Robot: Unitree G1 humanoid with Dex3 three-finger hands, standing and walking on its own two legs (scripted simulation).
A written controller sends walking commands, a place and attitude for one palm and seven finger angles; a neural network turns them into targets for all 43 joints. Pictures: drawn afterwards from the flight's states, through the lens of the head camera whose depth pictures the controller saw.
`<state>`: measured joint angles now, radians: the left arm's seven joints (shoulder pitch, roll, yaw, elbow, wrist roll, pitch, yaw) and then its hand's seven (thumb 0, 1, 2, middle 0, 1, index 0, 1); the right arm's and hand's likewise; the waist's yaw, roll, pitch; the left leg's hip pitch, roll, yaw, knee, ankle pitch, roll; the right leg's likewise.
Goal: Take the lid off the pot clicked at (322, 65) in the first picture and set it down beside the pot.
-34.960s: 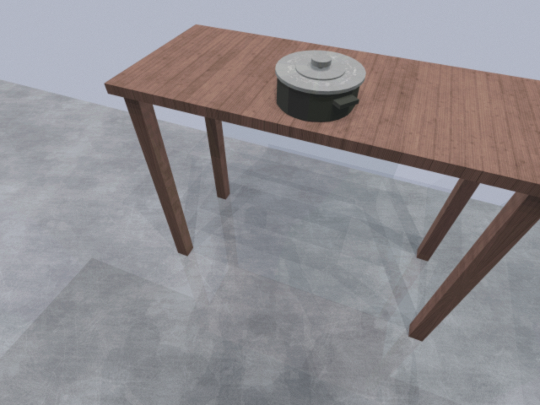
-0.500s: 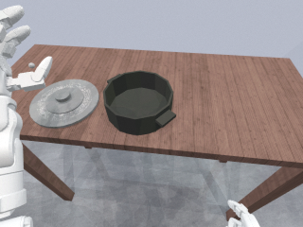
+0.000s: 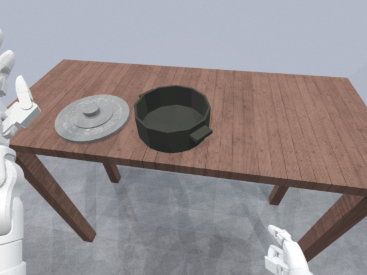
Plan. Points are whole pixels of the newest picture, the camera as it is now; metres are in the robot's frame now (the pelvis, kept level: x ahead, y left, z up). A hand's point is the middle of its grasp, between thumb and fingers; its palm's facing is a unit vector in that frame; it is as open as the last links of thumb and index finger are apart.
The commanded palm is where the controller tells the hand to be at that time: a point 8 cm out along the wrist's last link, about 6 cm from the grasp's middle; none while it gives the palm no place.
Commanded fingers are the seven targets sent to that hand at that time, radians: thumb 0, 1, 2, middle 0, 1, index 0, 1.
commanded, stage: draw the hand back to the body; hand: left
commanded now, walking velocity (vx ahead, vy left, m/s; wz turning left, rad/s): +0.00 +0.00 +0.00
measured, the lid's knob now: (91, 110) +0.50 +0.33 +0.08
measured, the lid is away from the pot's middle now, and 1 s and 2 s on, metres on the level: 0.24 0.24 0.24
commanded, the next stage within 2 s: step back with the hand held close in 0.74 s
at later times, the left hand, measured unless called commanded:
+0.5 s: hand out of the picture +0.20 +0.28 +0.28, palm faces +0.51 -0.82 -0.27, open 7.4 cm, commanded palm +0.14 +0.31 +0.27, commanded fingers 0.00 0.90 0.90 -0.20 -0.30 -0.20 -0.30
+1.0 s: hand out of the picture +0.21 +0.27 +0.28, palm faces +0.49 -0.76 -0.42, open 7.4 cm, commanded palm +0.15 +0.31 +0.27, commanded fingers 0.00 0.90 0.90 -0.20 -0.30 -0.20 -0.30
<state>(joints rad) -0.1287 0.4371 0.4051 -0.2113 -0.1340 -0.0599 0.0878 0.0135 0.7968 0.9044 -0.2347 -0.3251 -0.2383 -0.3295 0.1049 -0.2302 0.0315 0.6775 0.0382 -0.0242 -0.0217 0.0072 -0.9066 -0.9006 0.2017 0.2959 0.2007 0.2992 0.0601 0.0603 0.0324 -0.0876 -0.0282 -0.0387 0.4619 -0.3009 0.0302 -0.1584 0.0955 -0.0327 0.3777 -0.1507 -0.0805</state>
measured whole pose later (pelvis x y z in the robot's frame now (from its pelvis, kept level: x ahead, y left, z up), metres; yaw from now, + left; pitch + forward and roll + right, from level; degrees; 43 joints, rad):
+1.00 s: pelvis +0.01 +0.04 +0.00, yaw -1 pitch -1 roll -1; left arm 0.31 0.47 0.54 -0.67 -0.10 -0.20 0.08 0.02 0.89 0.90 -0.21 -0.30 -0.21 -0.31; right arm 0.14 -0.22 0.04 0.58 0.03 -0.01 -0.01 0.01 -0.90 -0.90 0.20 0.30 0.20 0.30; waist 0.05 0.03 0.01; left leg -0.13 -0.07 0.00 0.46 -0.30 0.08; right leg -0.23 0.06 0.01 0.43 -0.17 -0.03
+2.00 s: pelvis -0.18 +0.05 -0.02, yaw -3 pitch +2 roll -2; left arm 0.31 0.43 0.54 -0.76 -0.06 -0.28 0.17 0.02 0.89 0.90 -0.21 -0.30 -0.21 -0.31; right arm 0.14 -0.17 0.01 0.65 0.00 -0.08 -0.02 0.01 -0.90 -0.90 0.21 0.30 0.20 0.30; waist 0.01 0.00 0.03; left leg -0.56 0.07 0.05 0.64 -0.22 -0.01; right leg -0.27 0.06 0.00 0.58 -0.36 -0.02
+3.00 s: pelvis -0.35 +0.06 -0.02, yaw +3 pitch +0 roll +1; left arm 0.30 0.29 0.15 0.19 0.04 0.02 0.02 0.00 0.90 0.90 -0.20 -0.30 -0.20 -0.30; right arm 0.26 -0.27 -0.02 0.74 -0.01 0.02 0.02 0.01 -0.90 -0.90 0.20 0.30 0.20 0.30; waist 0.00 0.08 -0.12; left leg -0.60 0.07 0.04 1.18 -0.57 -0.01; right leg -0.28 -0.08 -0.08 0.70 -0.41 0.01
